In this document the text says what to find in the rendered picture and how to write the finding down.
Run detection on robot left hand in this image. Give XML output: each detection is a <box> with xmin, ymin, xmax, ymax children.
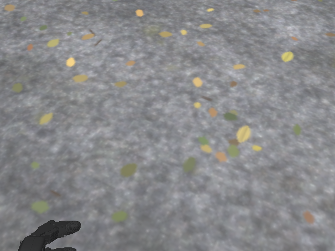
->
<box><xmin>18</xmin><ymin>220</ymin><xmax>81</xmax><ymax>251</ymax></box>

